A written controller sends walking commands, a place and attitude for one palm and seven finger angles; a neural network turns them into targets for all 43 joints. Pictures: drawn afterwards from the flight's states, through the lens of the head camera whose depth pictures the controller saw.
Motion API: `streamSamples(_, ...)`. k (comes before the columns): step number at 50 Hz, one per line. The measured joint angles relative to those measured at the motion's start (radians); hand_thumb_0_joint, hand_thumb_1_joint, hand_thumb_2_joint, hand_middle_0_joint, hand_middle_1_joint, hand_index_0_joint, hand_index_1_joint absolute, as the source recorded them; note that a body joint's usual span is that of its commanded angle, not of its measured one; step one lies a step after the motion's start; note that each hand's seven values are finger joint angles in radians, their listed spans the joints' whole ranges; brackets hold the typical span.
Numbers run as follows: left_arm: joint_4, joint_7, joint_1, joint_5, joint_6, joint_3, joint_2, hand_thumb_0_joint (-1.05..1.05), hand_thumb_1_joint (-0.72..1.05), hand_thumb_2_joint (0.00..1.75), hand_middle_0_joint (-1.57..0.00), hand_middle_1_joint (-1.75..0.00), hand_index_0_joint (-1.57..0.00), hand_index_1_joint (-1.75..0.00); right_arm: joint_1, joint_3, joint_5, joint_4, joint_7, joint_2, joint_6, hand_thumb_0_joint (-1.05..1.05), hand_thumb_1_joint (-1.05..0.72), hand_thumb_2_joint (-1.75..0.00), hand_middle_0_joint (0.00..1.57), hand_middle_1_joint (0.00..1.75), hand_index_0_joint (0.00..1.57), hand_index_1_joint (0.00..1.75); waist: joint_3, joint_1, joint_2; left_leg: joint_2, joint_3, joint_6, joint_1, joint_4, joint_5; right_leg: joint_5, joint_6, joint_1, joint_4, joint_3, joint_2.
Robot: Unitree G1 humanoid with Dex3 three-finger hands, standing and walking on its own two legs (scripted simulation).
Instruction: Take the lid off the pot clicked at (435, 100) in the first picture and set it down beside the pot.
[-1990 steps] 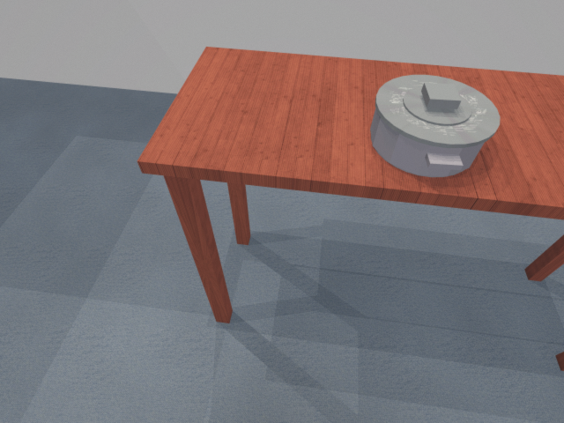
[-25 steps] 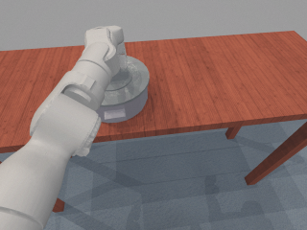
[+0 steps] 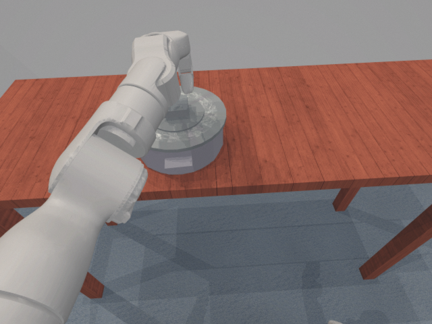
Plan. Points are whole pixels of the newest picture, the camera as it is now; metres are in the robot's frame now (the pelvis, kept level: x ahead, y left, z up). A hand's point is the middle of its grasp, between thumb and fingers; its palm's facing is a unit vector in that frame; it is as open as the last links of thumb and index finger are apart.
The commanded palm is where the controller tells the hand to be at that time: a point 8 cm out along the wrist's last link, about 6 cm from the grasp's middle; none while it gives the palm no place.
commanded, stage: lift the lid straight up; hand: left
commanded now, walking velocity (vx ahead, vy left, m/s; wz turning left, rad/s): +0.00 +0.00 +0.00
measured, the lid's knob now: (175, 106) +0.51 +0.07 +0.15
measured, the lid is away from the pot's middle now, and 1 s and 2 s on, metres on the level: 0.00 0.00 0.00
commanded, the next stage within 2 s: move the lid sideways beside the pot in 1.16 s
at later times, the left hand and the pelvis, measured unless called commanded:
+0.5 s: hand (170, 54) +0.49 +0.06 +0.27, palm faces -0.23 -0.10 -0.97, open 3.1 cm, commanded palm +0.48 +0.06 +0.32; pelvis -0.01 +0.00 +0.00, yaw -2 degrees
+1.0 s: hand (165, 27) +0.48 +0.06 +0.31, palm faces -0.15 -0.10 -0.98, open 3.1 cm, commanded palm +0.47 +0.05 +0.36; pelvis +0.00 +0.00 +0.00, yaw +0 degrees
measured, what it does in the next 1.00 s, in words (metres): stands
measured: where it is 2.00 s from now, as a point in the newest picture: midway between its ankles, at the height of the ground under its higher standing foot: outside the picture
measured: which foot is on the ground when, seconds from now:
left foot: down 0.00-1.00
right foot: down 0.00-1.00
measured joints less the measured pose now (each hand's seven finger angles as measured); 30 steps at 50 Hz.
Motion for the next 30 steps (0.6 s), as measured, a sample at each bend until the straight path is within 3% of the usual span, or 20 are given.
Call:
streamSamples(19,0.141,0.034,-0.135,0.039,0.01,0.045,0.068,0.0,0.95,0.67,-1.02,-1.19,-1.28,-1.13,0.054,0.013,0.009,0.028,-0.037,-0.017,-0.028,0.01,-0.9,-0.9,0.2,0.3,0.2,0.3,0.022,-0.056,-0.007,0.006,0.024,-0.002,-0.017,-0.024,0.035,0.041,-0.003,-0.028,-0.017,0.023,0.007)
streamSamples(30,0.138,0.02,-0.168,0.05,0.017,0.059,0.069,0.0,0.95,0.67,-1.02,-1.19,-1.28,-1.13,0.083,0.003,0.004,0.046,-0.028,-0.028,-0.043,0.01,-0.9,-0.9,0.2,0.3,0.2,0.3,-0.003,-0.054,0.006,0.009,0.029,-0.002,-0.018,-0.033,0.026,0.033,-0.002,-0.032,-0.024,0.029,0.011)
